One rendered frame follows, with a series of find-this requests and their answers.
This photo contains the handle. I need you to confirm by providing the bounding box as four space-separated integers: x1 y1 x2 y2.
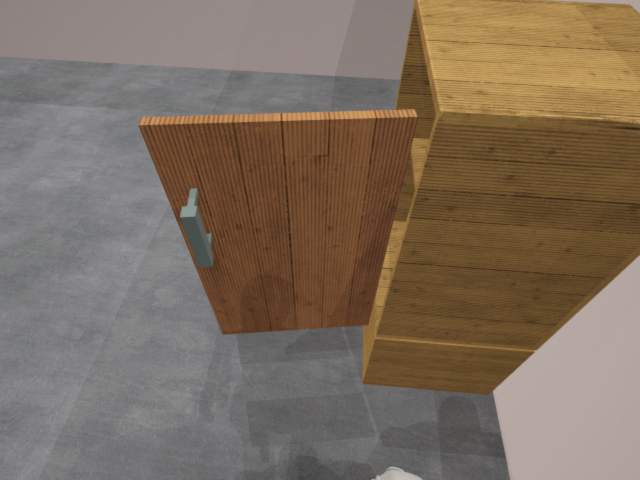
180 188 214 267

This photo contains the cupboard door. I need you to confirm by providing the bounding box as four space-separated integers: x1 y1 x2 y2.
139 109 418 335

